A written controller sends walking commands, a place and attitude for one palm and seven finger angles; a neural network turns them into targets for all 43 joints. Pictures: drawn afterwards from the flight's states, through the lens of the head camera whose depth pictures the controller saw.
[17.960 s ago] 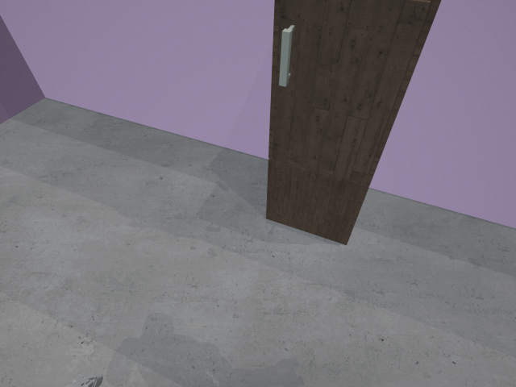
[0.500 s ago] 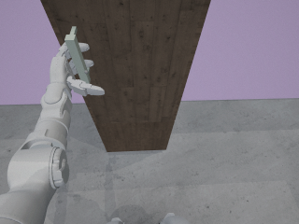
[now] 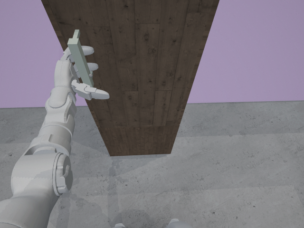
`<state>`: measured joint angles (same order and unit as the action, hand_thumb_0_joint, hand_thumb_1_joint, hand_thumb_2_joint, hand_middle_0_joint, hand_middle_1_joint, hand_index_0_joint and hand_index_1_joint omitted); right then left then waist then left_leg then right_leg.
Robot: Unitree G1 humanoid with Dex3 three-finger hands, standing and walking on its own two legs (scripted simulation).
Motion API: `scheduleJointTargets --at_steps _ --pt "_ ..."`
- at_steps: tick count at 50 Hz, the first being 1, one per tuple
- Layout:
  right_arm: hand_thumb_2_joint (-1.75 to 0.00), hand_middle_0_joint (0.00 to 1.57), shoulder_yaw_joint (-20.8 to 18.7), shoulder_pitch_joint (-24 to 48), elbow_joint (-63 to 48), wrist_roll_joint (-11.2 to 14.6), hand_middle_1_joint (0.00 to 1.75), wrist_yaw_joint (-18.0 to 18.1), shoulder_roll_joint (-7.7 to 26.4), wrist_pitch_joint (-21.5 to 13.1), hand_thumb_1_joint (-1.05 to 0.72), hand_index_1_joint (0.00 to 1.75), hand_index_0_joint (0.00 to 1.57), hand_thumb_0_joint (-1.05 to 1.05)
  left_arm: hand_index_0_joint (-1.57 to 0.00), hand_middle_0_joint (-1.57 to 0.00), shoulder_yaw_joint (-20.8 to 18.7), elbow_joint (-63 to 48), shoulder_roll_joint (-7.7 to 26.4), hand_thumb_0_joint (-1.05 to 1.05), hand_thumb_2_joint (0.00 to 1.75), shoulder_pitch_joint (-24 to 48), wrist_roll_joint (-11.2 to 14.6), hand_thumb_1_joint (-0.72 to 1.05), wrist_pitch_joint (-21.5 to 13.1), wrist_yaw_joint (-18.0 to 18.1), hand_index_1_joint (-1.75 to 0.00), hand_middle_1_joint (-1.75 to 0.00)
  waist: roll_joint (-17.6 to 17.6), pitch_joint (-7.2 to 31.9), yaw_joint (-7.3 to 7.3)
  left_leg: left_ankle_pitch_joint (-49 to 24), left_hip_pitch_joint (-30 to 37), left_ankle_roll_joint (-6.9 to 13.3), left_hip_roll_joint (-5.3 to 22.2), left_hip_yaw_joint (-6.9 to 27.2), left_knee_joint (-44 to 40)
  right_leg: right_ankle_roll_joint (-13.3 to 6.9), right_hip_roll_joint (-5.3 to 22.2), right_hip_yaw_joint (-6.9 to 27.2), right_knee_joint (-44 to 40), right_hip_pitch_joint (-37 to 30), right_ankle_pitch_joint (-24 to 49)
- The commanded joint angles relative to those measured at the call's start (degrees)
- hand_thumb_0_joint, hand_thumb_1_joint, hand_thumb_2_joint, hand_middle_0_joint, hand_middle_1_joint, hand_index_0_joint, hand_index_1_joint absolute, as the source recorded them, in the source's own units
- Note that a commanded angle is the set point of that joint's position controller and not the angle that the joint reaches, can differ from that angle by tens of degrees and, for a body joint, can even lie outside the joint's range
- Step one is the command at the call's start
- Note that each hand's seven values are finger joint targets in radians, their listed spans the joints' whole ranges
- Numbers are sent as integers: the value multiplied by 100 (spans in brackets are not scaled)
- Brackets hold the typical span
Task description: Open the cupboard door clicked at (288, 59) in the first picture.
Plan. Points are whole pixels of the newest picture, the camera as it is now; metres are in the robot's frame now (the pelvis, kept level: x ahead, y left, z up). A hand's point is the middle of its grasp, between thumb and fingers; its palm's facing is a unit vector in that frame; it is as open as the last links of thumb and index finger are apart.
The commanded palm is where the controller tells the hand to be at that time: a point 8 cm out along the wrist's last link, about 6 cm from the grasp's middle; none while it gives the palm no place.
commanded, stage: close the thumb around the handle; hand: left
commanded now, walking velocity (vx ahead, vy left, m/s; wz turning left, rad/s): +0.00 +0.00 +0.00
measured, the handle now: (83, 61) +0.54 +0.16 +0.12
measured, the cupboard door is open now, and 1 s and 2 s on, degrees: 0 2 46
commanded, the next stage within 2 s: pull the door open along its arc in 0.68 s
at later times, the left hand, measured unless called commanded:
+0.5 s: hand (89, 76) +0.48 +0.14 +0.11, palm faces +0.00 -1.00 -0.01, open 7.3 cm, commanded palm +0.45 +0.18 +0.11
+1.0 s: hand (89, 79) +0.47 +0.14 +0.11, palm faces -0.01 -1.00 +0.00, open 5.8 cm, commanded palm +0.42 +0.19 +0.11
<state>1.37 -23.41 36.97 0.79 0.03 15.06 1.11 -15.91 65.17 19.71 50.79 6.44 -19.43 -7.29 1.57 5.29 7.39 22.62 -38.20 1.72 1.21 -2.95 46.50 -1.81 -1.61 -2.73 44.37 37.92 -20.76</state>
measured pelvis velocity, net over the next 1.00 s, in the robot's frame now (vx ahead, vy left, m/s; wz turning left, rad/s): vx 0.00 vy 0.00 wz -0.01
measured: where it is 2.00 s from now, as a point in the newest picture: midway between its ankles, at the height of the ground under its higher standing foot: outside the picture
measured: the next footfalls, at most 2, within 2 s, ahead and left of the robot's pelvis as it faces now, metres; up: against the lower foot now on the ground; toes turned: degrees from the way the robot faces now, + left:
none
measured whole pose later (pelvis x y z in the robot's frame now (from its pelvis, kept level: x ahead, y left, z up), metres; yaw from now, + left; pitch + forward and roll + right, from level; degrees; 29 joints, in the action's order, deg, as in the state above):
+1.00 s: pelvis +0.00 +0.00 +0.00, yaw -1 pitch +13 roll -1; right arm 1.0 -23.3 35.9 1.4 0.1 15.4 1.4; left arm -16.0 59.5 18.8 44.9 8.0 -18.8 -8.2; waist 1.6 5.8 6.6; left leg 22.1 -35.9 1.5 1.5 -3.6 45.2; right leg -2.1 -2.0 -1.9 43.5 36.2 -20.2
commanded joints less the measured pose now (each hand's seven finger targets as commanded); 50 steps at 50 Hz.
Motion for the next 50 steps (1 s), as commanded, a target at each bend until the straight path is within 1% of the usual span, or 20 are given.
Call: scheduleJointTargets --at_steps 1,3,5,6,8,11,15,18,21,24,27,34,36,38,39,40,42,43,46,50 --pt "-90 20 -371 -677 -369 -17 30 34 936 -153 -90 30 20 0 -31 -31 -68 -1377 1059 0 35 2838 50 -39 -442 -10 -121 -121 141 2394 117 -2262 1686 -10 -83 430 -357 56 -127 154 -404 -837 2267" --pt "-90 20 -356 -645 -386 -17 30 28 920 -149 -90 30 20 0 -32 -32 -68 -1384 1043 0 40 2744 47 -28 -444 -6 -122 -122 221 2417 71 -2303 1675 -13 -103 410 -349 52 -120 160 -392 -885 2323" --pt "-90 20 -364 -633 -388 -14 30 32 924 -137 -90 30 20 0 -32 -32 -114 -1336 1075 0 44 2722 64 -16 -420 6 -124 -124 -21 2330 94 -2181 1529 10 -109 379 -368 73 -122 180 -432 -983 2337" --pt "-90 20 -359 -620 -413 -11 30 32 928 -129 -90 30 20 0 -33 -33 -223 -1342 1201 0 47 2621 49 -11 -419 9 -124 -124 80 2327 2 -2142 1482 -2 -118 375 -391 53 -113 181 -417 -1042 2312" --pt "-90 20 -356 -578 -450 -6 30 29 904 -133 -90 30 20 0 -34 -34 -100 -1531 1090 0 52 2689 36 0 -464 6 -125 -125 221 2451 32 -2286 1654 -5 -116 379 -376 50 -112 180 -395 -1023 2390" --pt "-90 20 -363 -567 -465 4 30 26 904 -117 -90 30 20 0 -35 -35 -11 -1473 953 0 59 2553 67 17 -425 -31 -127 -127 -17 2317 47 -2176 1544 1 -111 372 -396 57 -122 168 -428 -1042 2343" --pt "-90 20 -359 -547 -445 14 30 44 909 -117 -90 30 20 0 -36 -36 -13 -1368 964 0 68 2595 80 40 -396 -26 -130 -130 -21 2120 72 -1969 1475 5 -113 381 -435 51 -113 172 -478 -957 2162" --pt "-90 20 -348 -524 -428 14 30 47 901 -151 -90 30 20 0 -38 -38 80 -1414 898 0 76 2768 68 56 -426 -17 -131 -131 156 2178 114 -1859 1528 6 -129 379 -423 52 -104 191 -494 -898 2058" --pt "-90 20 -353 -525 -404 8 30 42 918 -178 -90 30 20 0 -39 -39 -23 -1350 971 0 83 2682 95 73 -446 -12 -133 -133 -8 2186 63 -1749 1454 9 -136 394 -436 46 -105 200 -506 -972 1995" --pt "-90 20 -362 -527 -418 6 30 37 900 -189 -90 30 20 0 -40 -40 13 -1602 955 0 90 2678 93 90 -528 -51 -135 -135 216 2511 26 -2151 1686 -6 -131 395 -392 35 -101 193 -428 -1064 2307" --pt "-90 20 -350 -525 -409 15 30 51 918 -168 -90 30 20 0 -40 -40 55 -1426 924 0 90 2614 122 90 -487 -73 -135 -135 -33 2158 90 -1935 1458 18 -128 378 -429 47 -114 187 -492 -1029 2172" --pt "-90 20 -353 -519 -353 10 30 61 920 -199 -90 30 20 0 -40 -40 112 -1379 897 0 90 2813 71 90 -477 -42 -135 -135 106 2208 116 -1707 1528 11 -135 405 -448 51 -96 194 -521 -879 1926" --pt "-90 20 -353 -525 -347 12 30 78 945 -204 -90 30 20 0 -40 -40 -109 -1259 1169 0 90 2723 83 90 -452 -44 -135 -135 -119 2140 91 -1555 1278 36 -149 362 -458 73 -86 252 -570 -1056 1910" --pt "-90 20 -341 -500 -374 15 30 81 920 -211 -90 30 20 0 -40 -40 -46 -1373 1110 0 90 2719 72 90 -490 -85 -135 -135 158 2275 50 -1714 1389 21 -157 363 -454 48 -81 241 -508 -1078 2049" --pt "-90 20 -326 -493 -363 16 30 75 911 -212 -90 30 20 0 -40 -40 61 -1306 991 0 90 2795 87 90 -468 -102 -135 -135 134 2180 104 -1673 1380 20 -156 371 -452 54 -87 234 -526 -1011 1999" --pt "-90 20 -339 -517 -364 15 30 83 942 -204 -90 30 20 0 -40 -40 -148 -1211 1223 0 90 2681 82 90 -450 -106 -135 -135 10 2126 52 -1589 1271 28 -149 364 -443 56 -90 241 -535 -1028 1935" --pt "-90 20 -347 -516 -452 15 30 86 943 -198 -90 30 20 0 -40 -40 -216 -1342 1245 0 90 2434 125 90 -476 -129 -135 -135 -93 2280 -28 -1707 1268 43 -167 345 -466 47 -90 243 -508 -1258 2080" --pt "-90 20 -339 -457 -489 19 30 77 917 -196 -90 30 20 0 -40 -40 -180 -1408 1185 0 90 2282 123 90 -477 -147 -135 -135 94 2346 -91 -1765 1323 22 -170 319 -479 46 -83 241 -488 -1276 2144" --pt "-90 20 -358 -389 -610 45 30 57 903 -181 -90 30 20 0 -40 -40 -153 -1680 1055 0 90 1807 219 90 -432 -193 -135 -135 -106 2388 -176 -1880 1327 32 -159 268 -494 47 -96 237 -501 -1467 2315" --pt "-90 20 -365 -213 -817 88 30 20 864 -166 -90 30 20 0 -40 -40 -109 -2255 874 0 90 899 350 90 -298 -237 -135 -135 -71 2328 -368 -2047 1336 37 -163 174 -569 38 -93 230 -533 -1746 2592"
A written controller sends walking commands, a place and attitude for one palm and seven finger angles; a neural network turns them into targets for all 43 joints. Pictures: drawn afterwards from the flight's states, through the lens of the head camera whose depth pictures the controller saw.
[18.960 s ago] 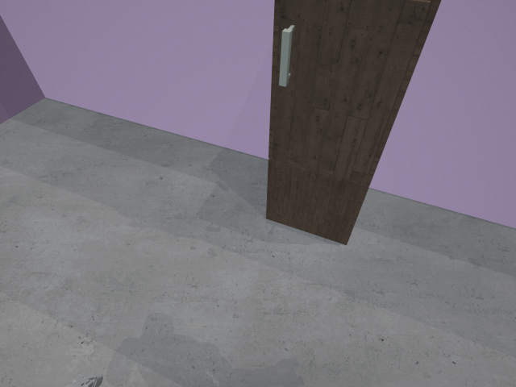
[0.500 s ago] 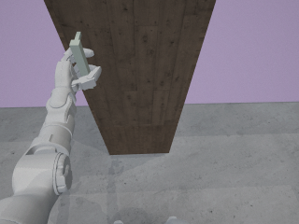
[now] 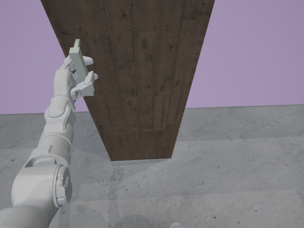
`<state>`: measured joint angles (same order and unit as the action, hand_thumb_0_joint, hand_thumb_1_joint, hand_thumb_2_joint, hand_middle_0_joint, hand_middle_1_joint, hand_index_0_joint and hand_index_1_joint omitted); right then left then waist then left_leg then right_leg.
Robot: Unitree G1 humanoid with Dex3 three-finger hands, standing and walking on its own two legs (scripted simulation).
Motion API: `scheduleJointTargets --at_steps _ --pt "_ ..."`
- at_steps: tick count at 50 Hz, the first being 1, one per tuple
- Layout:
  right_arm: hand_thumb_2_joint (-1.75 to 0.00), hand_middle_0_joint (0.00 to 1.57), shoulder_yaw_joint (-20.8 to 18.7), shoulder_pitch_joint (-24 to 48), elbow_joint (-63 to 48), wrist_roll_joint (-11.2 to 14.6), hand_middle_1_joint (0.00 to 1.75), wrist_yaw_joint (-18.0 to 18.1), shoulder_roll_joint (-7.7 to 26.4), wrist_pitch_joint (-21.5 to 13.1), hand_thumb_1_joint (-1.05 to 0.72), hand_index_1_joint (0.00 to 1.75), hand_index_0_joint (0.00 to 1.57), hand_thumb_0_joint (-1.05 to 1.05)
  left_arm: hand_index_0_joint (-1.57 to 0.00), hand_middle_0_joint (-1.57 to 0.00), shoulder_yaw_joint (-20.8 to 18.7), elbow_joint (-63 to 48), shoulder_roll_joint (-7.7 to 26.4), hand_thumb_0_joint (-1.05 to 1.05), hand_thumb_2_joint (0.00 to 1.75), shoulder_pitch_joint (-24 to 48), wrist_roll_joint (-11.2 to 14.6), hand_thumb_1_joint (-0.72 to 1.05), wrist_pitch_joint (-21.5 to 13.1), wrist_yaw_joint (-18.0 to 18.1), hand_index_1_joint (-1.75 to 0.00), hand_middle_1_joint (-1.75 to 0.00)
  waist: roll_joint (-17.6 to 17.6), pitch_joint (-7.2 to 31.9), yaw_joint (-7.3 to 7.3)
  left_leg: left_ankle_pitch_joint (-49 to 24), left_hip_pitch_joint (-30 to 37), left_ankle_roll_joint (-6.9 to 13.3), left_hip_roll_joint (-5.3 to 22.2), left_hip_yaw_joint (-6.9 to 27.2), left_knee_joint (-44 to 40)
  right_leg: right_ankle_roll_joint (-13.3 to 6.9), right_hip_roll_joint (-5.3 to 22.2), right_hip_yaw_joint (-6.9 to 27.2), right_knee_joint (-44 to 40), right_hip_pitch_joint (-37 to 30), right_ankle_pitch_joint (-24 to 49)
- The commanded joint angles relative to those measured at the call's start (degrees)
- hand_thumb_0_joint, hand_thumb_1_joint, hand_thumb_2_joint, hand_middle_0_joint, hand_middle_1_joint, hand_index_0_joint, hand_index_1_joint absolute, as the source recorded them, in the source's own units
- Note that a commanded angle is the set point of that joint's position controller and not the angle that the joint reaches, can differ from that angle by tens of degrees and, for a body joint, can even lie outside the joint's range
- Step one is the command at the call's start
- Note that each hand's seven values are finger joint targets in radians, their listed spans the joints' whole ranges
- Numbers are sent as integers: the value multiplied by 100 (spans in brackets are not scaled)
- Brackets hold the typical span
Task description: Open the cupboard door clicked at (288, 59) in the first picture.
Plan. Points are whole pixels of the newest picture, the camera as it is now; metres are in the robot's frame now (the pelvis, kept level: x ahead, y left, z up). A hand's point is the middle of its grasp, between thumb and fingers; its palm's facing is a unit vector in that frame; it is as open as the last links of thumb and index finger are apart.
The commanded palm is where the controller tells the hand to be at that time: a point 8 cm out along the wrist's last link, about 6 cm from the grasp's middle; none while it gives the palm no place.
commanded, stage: pull the door open along its arc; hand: left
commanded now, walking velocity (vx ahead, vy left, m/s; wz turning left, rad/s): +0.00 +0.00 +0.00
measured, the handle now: (84, 69) +0.53 +0.17 +0.11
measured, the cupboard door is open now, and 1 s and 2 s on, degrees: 2 46 36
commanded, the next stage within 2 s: open thumb and fingers to let go in 0.94 s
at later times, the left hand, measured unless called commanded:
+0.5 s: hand (112, 122) +0.34 +0.08 +0.12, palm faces +0.33 -0.94 +0.05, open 6.2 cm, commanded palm +0.28 +0.12 +0.11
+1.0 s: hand (143, 152) +0.27 +0.01 +0.12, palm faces +0.20 -0.98 -0.03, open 6.3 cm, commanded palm +0.22 +0.05 +0.11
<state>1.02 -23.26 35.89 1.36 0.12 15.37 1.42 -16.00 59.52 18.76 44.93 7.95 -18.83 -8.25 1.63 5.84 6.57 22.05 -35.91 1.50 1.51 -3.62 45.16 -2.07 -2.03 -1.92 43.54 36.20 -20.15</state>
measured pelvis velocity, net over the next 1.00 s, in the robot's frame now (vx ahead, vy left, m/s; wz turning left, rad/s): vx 0.02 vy -0.04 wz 0.05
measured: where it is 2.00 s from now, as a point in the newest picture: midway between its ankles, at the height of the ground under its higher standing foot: outside the picture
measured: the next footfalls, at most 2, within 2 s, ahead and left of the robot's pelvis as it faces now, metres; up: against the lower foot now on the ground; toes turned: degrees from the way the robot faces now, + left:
none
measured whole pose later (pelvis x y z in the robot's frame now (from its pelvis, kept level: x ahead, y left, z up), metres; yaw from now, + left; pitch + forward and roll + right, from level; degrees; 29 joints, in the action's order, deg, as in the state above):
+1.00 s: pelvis +0.02 -0.04 +0.01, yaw +3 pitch +0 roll +1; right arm 1.7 -9.9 31.6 -1.4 -3.5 10.6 5.3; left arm 20.3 -14.2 -0.5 -15.1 0.7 7.2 26.6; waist 4.3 3.9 2.1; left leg 21.1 -16.4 -1.3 2.0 0.5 38.0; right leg -5.3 -3.1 -5.3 37.5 16.0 -21.6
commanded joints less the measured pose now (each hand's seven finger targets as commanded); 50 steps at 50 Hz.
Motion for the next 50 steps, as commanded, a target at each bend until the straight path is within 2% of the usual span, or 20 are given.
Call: scheduleJointTargets --at_steps 1,7,9,10,11,12,16,17,19,21,22,26,27,29,34,38,40,44,45,50 --pt "-90 20 -333 -175 -766 49 30 3 816 -196 -90 30 20 0 -40 -40 -44 -1777 851 0 90 1135 237 90 -279 -149 -135 -135 -229 2155 -317 -1912 1041 64 -191 223 -469 70 -50 136 -485 -1624 2506" --pt "-90 20 -356 221 -1080 109 30 -61 716 -285 -90 30 20 0 -40 -40 222 -3493 380 0 90 -560 361 90 7 -8 -135 -135 -118 2029 -591 -2445 1389 61 -161 181 -624 53 -13 65 -521 -1900 2831" --pt "-90 20 -343 375 -1128 130 30 -62 673 -316 -90 30 20 0 -40 -40 378 -3962 193 0 90 -1008 366 90 161 57 -135 -135 -271 1782 -573 -2368 1417 51 -136 165 -697 87 4 50 -592 -1861 2804" --pt "-90 20 -325 644 -1160 113 30 -69 502 -362 -90 30 20 0 -40 -40 -317 -4369 30 0 90 -974 697 90 304 794 -135 -135 -369 1679 -1000 -2210 1214 -11 -173 151 -775 90 -5 -29 -703 -1936 2489" --pt "-90 20 -294 765 -1188 72 30 -111 470 -415 -90 30 20 0 -40 -40 161 -4696 -423 0 90 -1258 537 90 436 1207 -135 -135 -105 1532 -876 -2130 1360 -45 -166 132 -853 88 -1 -42 -721 -1904 2356" --pt "-90 20 -300 783 -1180 41 30 -132 473 -450 -90 30 20 0 -40 -40 209 -4850 -464 0 90 -1596 384 90 529 1528 -135 -135 -310 1435 -878 -2116 1364 -44 -145 177 -862 87 6 -85 -720 -1898 2239" --pt "-90 20 -283 1035 -1190 -128 30 -226 351 -373 -90 30 20 0 -40 -40 983 -5908 -1178 0 90 -2241 -295 90 859 2581 -135 -135 -298 1481 -824 -2379 1642 -81 -83 187 -894 78 93 -72 -694 -1991 2382" --pt "-90 20 -284 1080 -1188 -172 30 -208 345 -323 -90 30 20 0 -40 -40 1135 -5963 -1294 0 90 -2355 -458 90 972 2811 -135 -135 -551 1370 -771 -2298 1631 -68 -59 229 -906 88 104 -86 -732 -1993 2280" --pt "-90 20 -265 1277 -1233 -215 30 -178 285 -221 -90 30 20 0 -40 -40 1537 -6358 -1652 0 90 -2325 -683 90 1183 3143 -135 -135 -422 1283 -705 -2073 1740 -67 -72 224 -952 85 146 -59 -829 -1963 2095" --pt "-90 20 -237 1454 -1260 -264 30 -146 189 -146 -90 30 20 0 -40 -40 1901 -6660 -2069 0 90 -2519 -848 90 1392 3510 -135 -135 -320 1246 -723 -2027 1834 -81 -89 237 -966 57 166 -61 -892 -2045 2036" --pt "-90 20 -240 1497 -1270 -295 30 -127 179 -111 -90 30 20 0 -40 -40 2070 -6739 -2186 0 90 -2650 -937 90 1480 3652 -135 -135 -567 1238 -663 -1968 1886 -58 -81 269 -943 73 175 -63 -961 -2067 1992" --pt "-90 20 -210 1772 -1254 -350 30 -137 58 16 -90 30 20 0 -40 -40 2634 -6991 -2770 0 90 -3025 -1176 90 1769 4150 -135 -135 -624 1006 -648 -1898 1938 -72 -123 302 -915 45 232 -39 -1099 -2120 2003" --pt "-90 20 -202 1793 -1220 -364 30 -132 48 60 -90 30 20 0 -40 -40 2770 -6884 -2820 0 90 -3118 -1292 90 1811 4188 -135 -135 -734 869 -605 -1860 1930 -58 -116 322 -898 50 250 -9 -1159 -2082 2006" --pt "-90 20 -193 1902 -1236 -352 30 -152 -16 119 -90 30 20 0 -40 -40 3056 -7166 -3012 0 90 -3219 -1373 90 1839 4206 -135 -135 -413 976 -608 -1871 2047 -64 -141 329 -881 21 275 32 -1150 -2136 2062" --pt "-90 20 -144 2131 -1334 -294 30 -198 -100 152 -90 30 20 0 -40 -40 3431 -7706 -3278 0 90 -4202 -1132 90 1917 4001 -135 -135 -406 849 -693 -1837 2143 -79 -161 364 -883 57 350 70 -1268 -2352 2366" --pt "-90 20 -118 2249 -1398 -274 30 -292 -156 90 -90 30 20 0 -40 -40 3686 -8172 -3466 0 90 -5262 -1032 90 1999 3867 -135 -135 -642 740 -786 -1932 2143 -74 -150 414 -857 80 377 47 -1290 -2496 2678" --pt "-90 20 -107 2312 -1460 -253 30 -358 -181 77 -90 30 20 0 -40 -40 3794 -8578 -3536 0 90 -5781 -953 90 2066 3812 -135 -135 -553 757 -827 -1951 2138 -85 -175 386 -795 92 408 71 -1295 -2569 2866" --pt "-90 20 -68 2416 -1531 -232 30 -435 -182 66 -90 30 20 0 -40 -40 3865 -9082 -3498 0 90 -6413 -887 90 2246 3737 -135 -135 -605 629 -855 -1771 2129 -86 -211 380 -714 122 468 183 -1452 -2512 2743" --pt "-90 20 -57 2400 -1515 -235 30 -425 -161 70 -90 30 20 0 -40 -40 3799 -9090 -3377 0 90 -6281 -894 90 2249 3733 -135 -135 -531 579 -831 -1714 2095 -92 -236 379 -707 129 482 235 -1458 -2484 2750" --pt "-90 20 -48 2445 -1399 -293 30 -279 -114 -6 -90 30 20 0 -40 -40 3325 -8450 -2980 0 90 -5212 -942 90 2092 3863 -135 -135 -755 211 -760 -1233 1964 -59 -320 438 -690 212 543 488 -1745 -2133 1858"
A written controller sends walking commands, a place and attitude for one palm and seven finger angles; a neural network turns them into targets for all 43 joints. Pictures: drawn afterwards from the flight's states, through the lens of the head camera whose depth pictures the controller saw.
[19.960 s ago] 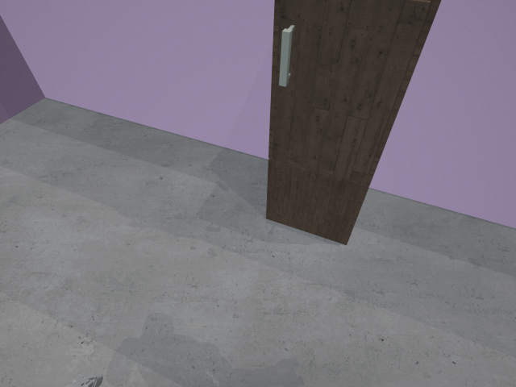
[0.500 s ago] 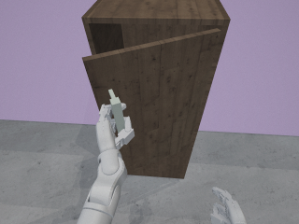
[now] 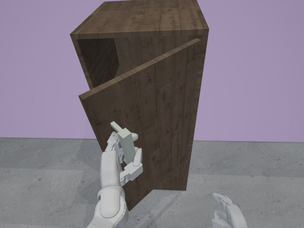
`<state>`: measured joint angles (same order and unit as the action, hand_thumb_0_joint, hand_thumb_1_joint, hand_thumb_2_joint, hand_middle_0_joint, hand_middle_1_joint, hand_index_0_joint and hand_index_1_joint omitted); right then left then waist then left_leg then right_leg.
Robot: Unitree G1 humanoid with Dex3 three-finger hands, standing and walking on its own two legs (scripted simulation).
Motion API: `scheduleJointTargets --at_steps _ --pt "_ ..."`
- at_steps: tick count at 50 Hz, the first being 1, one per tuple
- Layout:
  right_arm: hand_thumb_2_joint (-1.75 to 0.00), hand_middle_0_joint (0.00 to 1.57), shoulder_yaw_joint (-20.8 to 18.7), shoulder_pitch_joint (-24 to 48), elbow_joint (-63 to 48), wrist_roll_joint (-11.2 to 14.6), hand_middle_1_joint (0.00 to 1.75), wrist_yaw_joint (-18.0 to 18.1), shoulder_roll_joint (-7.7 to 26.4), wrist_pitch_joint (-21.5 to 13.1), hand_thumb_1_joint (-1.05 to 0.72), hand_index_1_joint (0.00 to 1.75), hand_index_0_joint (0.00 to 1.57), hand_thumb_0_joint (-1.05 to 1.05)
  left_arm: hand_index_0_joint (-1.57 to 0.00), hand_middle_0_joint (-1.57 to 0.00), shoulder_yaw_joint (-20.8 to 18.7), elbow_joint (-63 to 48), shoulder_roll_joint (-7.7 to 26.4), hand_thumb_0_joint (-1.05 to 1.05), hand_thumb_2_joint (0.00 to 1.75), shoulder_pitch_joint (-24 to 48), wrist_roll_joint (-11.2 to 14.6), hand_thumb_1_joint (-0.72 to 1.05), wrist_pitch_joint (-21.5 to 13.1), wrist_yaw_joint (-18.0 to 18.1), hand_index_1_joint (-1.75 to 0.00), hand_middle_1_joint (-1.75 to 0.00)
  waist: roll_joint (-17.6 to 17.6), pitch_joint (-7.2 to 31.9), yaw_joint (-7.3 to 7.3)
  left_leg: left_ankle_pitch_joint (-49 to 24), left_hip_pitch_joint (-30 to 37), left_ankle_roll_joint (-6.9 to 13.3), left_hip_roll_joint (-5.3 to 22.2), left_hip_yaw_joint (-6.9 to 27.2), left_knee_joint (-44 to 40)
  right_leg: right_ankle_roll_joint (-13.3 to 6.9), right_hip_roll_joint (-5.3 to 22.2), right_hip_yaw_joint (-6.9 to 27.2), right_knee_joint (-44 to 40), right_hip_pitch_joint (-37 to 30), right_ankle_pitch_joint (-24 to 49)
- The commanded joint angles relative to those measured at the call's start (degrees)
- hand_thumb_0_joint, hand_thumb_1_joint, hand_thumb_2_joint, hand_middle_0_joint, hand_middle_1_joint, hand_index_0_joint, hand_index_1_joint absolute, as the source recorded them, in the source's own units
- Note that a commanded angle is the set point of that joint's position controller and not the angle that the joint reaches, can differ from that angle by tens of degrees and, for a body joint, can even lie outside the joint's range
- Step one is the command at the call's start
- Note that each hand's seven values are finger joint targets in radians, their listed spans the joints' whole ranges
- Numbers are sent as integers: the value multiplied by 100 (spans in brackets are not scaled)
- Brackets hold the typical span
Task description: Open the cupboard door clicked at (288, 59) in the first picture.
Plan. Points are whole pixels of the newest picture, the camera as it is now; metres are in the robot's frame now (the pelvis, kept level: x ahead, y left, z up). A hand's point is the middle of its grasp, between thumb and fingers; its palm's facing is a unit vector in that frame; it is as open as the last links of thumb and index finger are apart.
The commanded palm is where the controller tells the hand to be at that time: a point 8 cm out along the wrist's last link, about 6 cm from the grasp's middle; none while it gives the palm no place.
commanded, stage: open thumb and fingers to let go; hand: left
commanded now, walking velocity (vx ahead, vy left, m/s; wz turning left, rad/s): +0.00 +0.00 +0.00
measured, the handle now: (124, 148) +0.30 +0.08 +0.10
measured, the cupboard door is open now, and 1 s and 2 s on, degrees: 46 36 42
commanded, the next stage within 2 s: slide the hand sideways off the handle in 0.86 s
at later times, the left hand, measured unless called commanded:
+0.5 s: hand (125, 159) +0.26 +0.07 +0.10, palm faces +0.32 -0.95 -0.01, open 11.6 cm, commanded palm +0.22 +0.10 +0.10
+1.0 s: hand (125, 156) +0.27 +0.07 +0.10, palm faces +0.21 -0.98 -0.04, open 15.9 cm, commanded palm +0.22 +0.10 +0.10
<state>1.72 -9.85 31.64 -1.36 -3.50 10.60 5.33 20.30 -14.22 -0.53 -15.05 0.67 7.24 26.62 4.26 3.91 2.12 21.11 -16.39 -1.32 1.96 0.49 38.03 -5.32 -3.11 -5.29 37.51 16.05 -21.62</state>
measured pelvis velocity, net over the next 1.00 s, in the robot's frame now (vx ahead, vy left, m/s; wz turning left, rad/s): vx -0.03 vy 0.04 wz -0.01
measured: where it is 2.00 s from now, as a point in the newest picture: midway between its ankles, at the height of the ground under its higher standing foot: outside the picture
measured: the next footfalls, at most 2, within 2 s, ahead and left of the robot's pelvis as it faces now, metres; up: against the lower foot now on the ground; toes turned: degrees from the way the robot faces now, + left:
none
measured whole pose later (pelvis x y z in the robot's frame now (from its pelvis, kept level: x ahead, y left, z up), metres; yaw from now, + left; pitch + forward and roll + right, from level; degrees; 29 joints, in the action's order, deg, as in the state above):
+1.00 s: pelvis -0.03 +0.04 -0.01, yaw +0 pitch +0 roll +0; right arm 1.9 -7.8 33.9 -1.4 -2.5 9.1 3.8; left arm 19.7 1.8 -4.9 1.4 -3.2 4.2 32.4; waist 2.4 2.4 -0.4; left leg 20.7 -21.1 0.9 -0.9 0.4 41.6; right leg -2.3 -0.6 -3.9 40.8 20.6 -20.3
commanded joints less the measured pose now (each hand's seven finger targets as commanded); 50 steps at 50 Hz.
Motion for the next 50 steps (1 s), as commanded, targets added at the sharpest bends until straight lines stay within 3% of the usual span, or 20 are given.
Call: scheduleJointTargets --at_steps 1,2,4,6,10,14,22,26,30,33,37,41,42,48,49,50 --pt "-90 20 -121 1119 -930 -39 30 124 365 -420 -90 30 20 0 -40 -40 -428 -915 -964 0 90 1076 -220 90 -574 437 -135 -135 -1045 361 -303 -1036 -37 226 -391 41 48 551 679 896 -1208 -48 1779" --pt "-90 20 -116 1117 -838 -45 30 182 377 -431 -90 30 20 0 -40 -40 -650 -729 -732 0 90 1665 -242 90 -640 528 -135 -135 -1121 277 -261 -936 -82 245 -416 80 32 549 685 937 -1285 37 1458" --pt "-90 20 -139 1182 -792 -80 30 223 330 -476 -90 30 20 0 -39 -39 -644 -394 -948 0 84 1625 -256 76 -688 624 -134 -134 -1085 432 -362 -877 -112 227 -431 97 64 551 757 1051 -1342 -20 1269" --pt "-90 20 -152 1075 -785 -90 30 250 333 -511 -90 30 20 0 -38 -38 -529 -351 -1038 0 78 1649 -296 62 -762 585 -132 -132 -1170 568 -324 -997 -112 231 -432 120 41 590 802 1118 -1306 -163 1624" --pt "-90 20 -214 845 -832 -60 30 250 359 -531 -90 30 20 0 -36 -36 -239 -480 -1182 0 66 1619 -398 34 -927 420 -129 -129 -1012 976 -262 -1303 61 254 -371 108 -80 585 733 862 -970 -335 2361" --pt "-90 20 -214 768 -886 -38 30 263 387 -516 -90 30 20 0 -34 -34 -207 -615 -1111 0 54 1515 -357 6 -1027 253 -126 -126 -990 985 -242 -1383 46 264 -370 102 -103 611 733 830 -883 -423 2757" --pt "-90 20 -179 885 -887 -50 30 343 373 -518 -90 30 20 0 -30 -30 -477 -367 -915 0 30 1574 -288 -50 -1090 321 -120 -120 -1165 707 -307 -1151 -45 265 -382 114 -119 598 743 923 -1135 -328 2020" --pt "-90 20 -186 890 -867 -52 30 332 384 -574 -90 30 20 0 -28 -28 -204 -376 -1123 0 30 1999 -378 -50 -1144 355 -110 -110 -979 607 -182 -1037 51 282 -375 92 -84 548 691 841 -1152 -4 1478" --pt "-90 20 -207 869 -859 -46 30 327 370 -630 -90 30 20 0 -25 -25 -213 -287 -1141 0 30 2048 -367 -50 -1149 416 -90 -90 -1017 783 -249 -1081 99 278 -365 85 -114 500 622 710 -1069 -27 1362" --pt "-90 20 -205 873 -861 -20 30 287 364 -614 -90 30 20 0 -22 -22 -159 -243 -1246 0 30 1904 -387 -50 -1092 451 -75 -75 -809 813 -303 -1212 142 268 -337 67 -164 412 522 506 -898 12 1383" --pt "-90 20 -195 960 -807 -16 30 260 382 -595 -90 30 20 0 -19 -19 -103 32 -1364 0 30 2245 -403 -50 -958 569 -55 -55 -931 578 -270 -1029 114 260 -276 112 -203 357 424 341 -896 296 820" --pt "-90 20 -189 1019 -745 -20 30 206 391 -562 -90 30 20 0 -16 -16 -2 127 -1557 0 30 2728 -431 -50 -827 701 -35 -35 -737 665 -248 -984 89 227 -245 159 -224 295 349 218 -693 426 663" --pt "-90 20 -201 1064 -746 -6 30 187 383 -552 -90 30 20 0 -15 -15 -29 202 -1562 0 30 2629 -451 -50 -780 721 -30 -30 -565 674 -324 -1005 88 213 -222 167 -250 267 327 174 -627 425 702" --pt "-90 20 -193 1105 -708 -3 30 99 378 -468 -90 30 20 0 -15 -15 73 368 -1800 0 30 2919 -423 -50 -572 795 -30 -30 -554 814 -314 -1020 -18 173 -184 204 -258 238 273 70 -384 475 745" --pt "-90 20 -221 480 -690 18 30 74 607 -364 -90 30 20 0 -15 -15 1305 204 -1169 0 30 2997 -957 -50 -846 -473 -30 -30 -878 410 321 -1232 263 313 -218 216 -264 276 291 365 -396 666 1301" --pt "-90 20 -241 395 -876 84 30 155 573 -379 -90 30 20 0 -15 -15 827 -3 -760 0 30 3136 -708 -50 -1150 -1154 -30 -30 -938 903 136 -1330 166 343 -231 201 -201 261 292 312 -248 445 1586"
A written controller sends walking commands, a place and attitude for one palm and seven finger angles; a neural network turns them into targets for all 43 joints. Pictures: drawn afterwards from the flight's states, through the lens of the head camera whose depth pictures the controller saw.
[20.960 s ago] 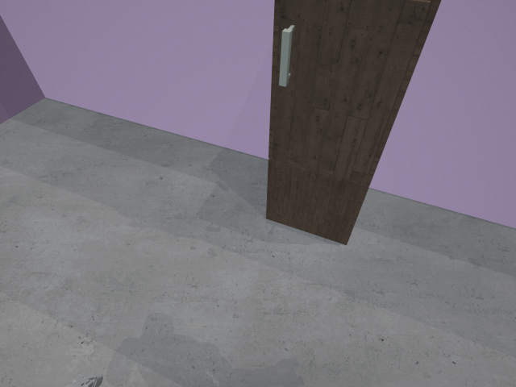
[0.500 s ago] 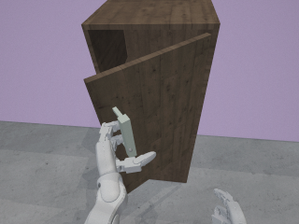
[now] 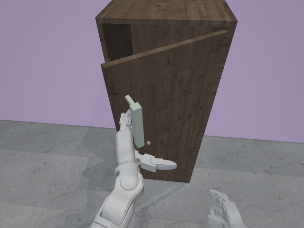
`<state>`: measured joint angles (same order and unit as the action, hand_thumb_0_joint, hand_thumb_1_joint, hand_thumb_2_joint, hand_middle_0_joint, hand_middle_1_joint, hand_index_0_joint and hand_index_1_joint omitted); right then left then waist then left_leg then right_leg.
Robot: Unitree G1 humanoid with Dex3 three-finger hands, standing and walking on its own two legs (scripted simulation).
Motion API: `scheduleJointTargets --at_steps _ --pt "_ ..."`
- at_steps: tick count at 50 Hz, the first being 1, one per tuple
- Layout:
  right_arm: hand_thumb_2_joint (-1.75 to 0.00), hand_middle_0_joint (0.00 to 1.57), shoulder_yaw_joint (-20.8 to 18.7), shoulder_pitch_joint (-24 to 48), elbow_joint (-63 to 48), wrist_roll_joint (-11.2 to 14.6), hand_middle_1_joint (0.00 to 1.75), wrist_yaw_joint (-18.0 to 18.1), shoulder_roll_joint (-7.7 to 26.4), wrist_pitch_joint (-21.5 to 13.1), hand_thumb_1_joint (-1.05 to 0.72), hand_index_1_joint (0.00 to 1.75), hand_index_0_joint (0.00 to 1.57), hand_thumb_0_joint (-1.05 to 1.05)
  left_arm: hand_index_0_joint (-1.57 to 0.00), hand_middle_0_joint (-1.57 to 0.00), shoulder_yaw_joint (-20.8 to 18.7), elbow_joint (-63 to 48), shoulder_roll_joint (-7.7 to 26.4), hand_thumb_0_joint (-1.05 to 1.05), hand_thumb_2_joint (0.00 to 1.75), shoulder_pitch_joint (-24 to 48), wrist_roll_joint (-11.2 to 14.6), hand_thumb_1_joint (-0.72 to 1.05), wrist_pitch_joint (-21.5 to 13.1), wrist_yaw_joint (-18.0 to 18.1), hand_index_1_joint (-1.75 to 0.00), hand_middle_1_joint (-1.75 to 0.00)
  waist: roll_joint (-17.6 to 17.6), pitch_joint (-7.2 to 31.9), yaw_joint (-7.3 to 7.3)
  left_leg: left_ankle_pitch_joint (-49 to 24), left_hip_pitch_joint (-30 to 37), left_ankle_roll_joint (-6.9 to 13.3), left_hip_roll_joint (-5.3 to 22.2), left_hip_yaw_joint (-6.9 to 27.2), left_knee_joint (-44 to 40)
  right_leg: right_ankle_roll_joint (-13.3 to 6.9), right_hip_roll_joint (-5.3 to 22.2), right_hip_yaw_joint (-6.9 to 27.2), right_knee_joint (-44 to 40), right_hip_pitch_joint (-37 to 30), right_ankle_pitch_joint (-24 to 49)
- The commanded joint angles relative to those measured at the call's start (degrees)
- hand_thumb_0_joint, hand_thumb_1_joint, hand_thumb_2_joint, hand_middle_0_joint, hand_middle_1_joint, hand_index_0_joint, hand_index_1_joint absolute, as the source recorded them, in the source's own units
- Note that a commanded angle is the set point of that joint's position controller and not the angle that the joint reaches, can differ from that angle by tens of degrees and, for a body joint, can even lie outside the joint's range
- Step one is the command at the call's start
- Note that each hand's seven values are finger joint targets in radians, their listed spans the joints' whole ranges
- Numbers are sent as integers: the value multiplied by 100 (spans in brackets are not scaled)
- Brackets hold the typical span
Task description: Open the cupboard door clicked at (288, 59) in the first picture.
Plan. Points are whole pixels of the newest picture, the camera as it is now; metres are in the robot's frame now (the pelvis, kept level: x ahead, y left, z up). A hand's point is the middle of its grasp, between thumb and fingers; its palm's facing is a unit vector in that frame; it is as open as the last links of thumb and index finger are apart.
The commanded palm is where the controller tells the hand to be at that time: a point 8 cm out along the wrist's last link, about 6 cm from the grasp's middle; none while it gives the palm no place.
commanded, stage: slide the hand sideways off the handle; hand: left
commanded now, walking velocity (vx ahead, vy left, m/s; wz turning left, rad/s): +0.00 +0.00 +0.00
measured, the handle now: (134, 122) +0.37 +0.08 +0.10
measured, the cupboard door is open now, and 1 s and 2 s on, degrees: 36 42 42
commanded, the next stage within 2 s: draw the hand back to the body in 1.16 s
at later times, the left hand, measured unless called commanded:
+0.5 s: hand (148, 161) +0.25 +0.03 +0.10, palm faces -0.14 -0.99 -0.01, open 16.5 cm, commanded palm +0.22 +0.09 +0.10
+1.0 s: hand (120, 174) +0.22 +0.09 +0.09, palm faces -0.05 -1.00 -0.03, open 16.2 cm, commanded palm +0.18 +0.14 +0.10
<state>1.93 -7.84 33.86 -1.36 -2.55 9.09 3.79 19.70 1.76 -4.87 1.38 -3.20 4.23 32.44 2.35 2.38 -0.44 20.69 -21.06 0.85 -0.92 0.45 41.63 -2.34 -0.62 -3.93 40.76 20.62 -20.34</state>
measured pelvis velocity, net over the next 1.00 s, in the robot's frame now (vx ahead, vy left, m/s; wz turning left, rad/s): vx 0.03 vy -0.02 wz -0.01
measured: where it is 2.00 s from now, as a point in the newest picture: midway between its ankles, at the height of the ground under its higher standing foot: outside the picture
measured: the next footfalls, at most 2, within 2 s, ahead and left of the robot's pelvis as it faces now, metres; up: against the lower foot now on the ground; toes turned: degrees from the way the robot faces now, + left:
none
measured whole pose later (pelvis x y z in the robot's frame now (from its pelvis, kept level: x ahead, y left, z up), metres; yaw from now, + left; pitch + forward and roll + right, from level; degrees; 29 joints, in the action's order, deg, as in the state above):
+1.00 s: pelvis +0.03 -0.02 -0.01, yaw +0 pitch +4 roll +0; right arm 2.7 -15.3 25.1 1.0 0.9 12.8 -4.4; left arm 6.7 -22.7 8.0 -30.9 6.9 -5.7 -2.5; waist 2.7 4.5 -1.0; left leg 24.2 -23.8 -0.2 0.0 0.6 44.5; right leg -3.2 -1.6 -4.0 44.2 23.8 -24.1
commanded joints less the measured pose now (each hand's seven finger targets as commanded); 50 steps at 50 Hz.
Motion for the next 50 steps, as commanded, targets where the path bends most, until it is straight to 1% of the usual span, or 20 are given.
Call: scheduleJointTargets --at_steps 1,2,4,6,7,10,13,17,22,23,26,27,30,31,36,38,40,42,47,50 --pt "-90 20 -245 204 -1227 104 30 132 740 -251 -90 30 20 0 -15 -15 833 -1764 -141 0 30 1499 -162 -50 -1047 -2277 -30 -30 -575 1340 328 -1334 717 148 39 161 -507 -38 54 206 -504 -139 1623" --pt "-90 20 -209 127 -1296 142 30 178 749 -286 -90 30 20 0 -15 -15 850 -1764 -86 0 30 1572 -12 -50 -1165 -2685 -30 -30 -287 1315 402 -1272 780 150 44 179 -490 -44 73 200 -465 -54 1554" --pt "-90 20 -141 209 -1456 238 30 227 672 -451 -90 30 20 0 -15 -15 755 -1726 -256 0 30 1405 351 -50 -1255 -3010 -30 -30 -329 1101 334 -892 632 128 60 270 -546 -36 28 106 -499 113 1039" --pt "-90 20 -109 298 -1480 290 30 267 704 -593 -90 30 20 0 -15 -15 549 -1617 -334 0 30 1500 638 -50 -1208 -2956 -30 -30 -593 754 348 -333 417 103 72 359 -648 7 -7 48 -616 317 375" --pt "-90 20 -100 324 -1467 307 30 263 712 -650 -90 30 20 0 -15 -15 438 -1572 -325 0 30 1327 708 -50 -1168 -2854 -30 -30 -544 689 265 -194 377 81 78 397 -719 2 -16 35 -620 318 216" --pt "-90 20 -129 291 -1484 294 30 212 706 -746 -90 30 20 0 -15 -15 305 -1746 -267 0 30 1079 588 -50 -1088 -2508 -30 -30 -579 847 165 -249 367 60 94 427 -779 2 -16 -2 -526 247 268" --pt "-90 20 -169 235 -1546 273 30 143 710 -751 -90 30 20 0 -15 -15 344 -1989 -192 0 30 644 353 -50 -1063 -2376 -30 -30 -648 940 105 -564 402 64 135 378 -743 -6 -7 13 -475 158 496" --pt "-90 20 -141 254 -1616 248 30 122 721 -721 -90 30 20 0 -15 -15 204 -2153 113 0 30 332 188 -50 -1045 -2349 -30 -30 -545 719 24 -402 255 75 109 293 -741 -23 10 80 -549 139 330" --pt "-90 20 -67 388 -1652 238 30 214 698 -643 -90 30 20 0 -15 -15 -334 -2260 570 0 30 -92 321 -50 -973 -2401 -30 -30 -614 584 -98 -239 213 88 56 146 -771 -11 36 208 -826 -33 62" --pt "-90 20 -48 419 -1682 240 30 218 671 -632 -90 30 20 0 -15 -15 -292 -2346 466 0 30 -198 385 -50 -954 -2429 -30 -30 -499 564 -87 -331 266 91 57 109 -773 -3 38 211 -835 -41 187" --pt "-90 20 -54 373 -1732 234 30 226 664 -646 -90 30 20 0 -15 -15 -495 -2710 594 0 30 -689 537 -50 -924 -2495 -30 -30 -489 756 -110 -673 324 84 45 38 -707 18 28 230 -804 -248 702" --pt "-90 20 -65 339 -1728 233 30 223 689 -646 -90 30 20 0 -15 -15 -534 -2789 663 0 30 -837 530 -50 -941 -2519 -30 -30 -612 755 -90 -754 317 85 52 60 -694 19 29 221 -791 -301 787" --pt "-90 20 -78 244 -1804 223 30 197 696 -722 -90 30 20 0 -15 -15 -463 -3170 650 0 30 -1292 550 -50 -1043 -2658 -30 -30 -459 707 -42 -906 312 93 48 33 -605 44 33 235 -710 -248 1116" --pt "-90 20 -86 203 -1800 224 30 198 711 -743 -90 30 20 0 -15 -15 -517 -3203 741 0 30 -1335 540 -50 -1070 -2704 -30 -30 -526 645 13 -905 306 100 52 45 -566 52 23 234 -704 -166 1137" --pt "-90 20 -101 73 -1836 208 30 272 773 -847 -90 30 20 0 -15 -15 -895 -3382 1112 0 30 -1791 611 -50 -1171 -2927 -30 -30 -521 596 33 -802 117 115 4 22 -394 99 55 347 -698 -74 1084" --pt "-90 20 -100 50 -1866 206 30 306 788 -916 -90 30 20 0 -15 -15 -911 -3517 1135 0 30 -1784 684 -50 -1205 -3038 -30 -30 -542 617 69 -822 101 131 -6 41 -338 120 64 358 -677 -37 1131" --pt "-90 20 -112 -30 -1856 209 30 343 798 -987 -90 30 20 0 -15 -15 -1214 -3502 1306 0 30 -2256 809 -50 -1251 -3175 -30 -30 -631 768 -16 -933 4 122 -20 25 -265 149 84 416 -634 -187 1399" --pt "-90 20 -112 -67 -1854 227 30 340 815 -1047 -90 30 20 0 -15 -15 -1335 -3593 1372 0 30 -2526 902 -50 -1303 -3303 -30 -30 -420 840 -59 -1067 -40 106 -33 22 -227 142 97 421 -546 -272 1639" --pt "-90 20 -135 -172 -1872 238 30 375 855 -1192 -90 30 20 0 -15 -15 -1595 -3743 1517 0 30 -2926 1076 -50 -1423 -3510 -30 -30 -549 767 -32 -1095 -247 99 -41 39 -93 212 124 450 -466 -223 1888" --pt "-90 20 -165 -261 -1935 262 30 370 855 -1307 -90 30 20 0 -15 -15 -1583 -4048 1526 0 30 -3368 1160 -50 -1564 -3679 -30 -30 -325 911 -36 -1243 -240 99 -43 33 -6 227 126 399 -312 -187 2184"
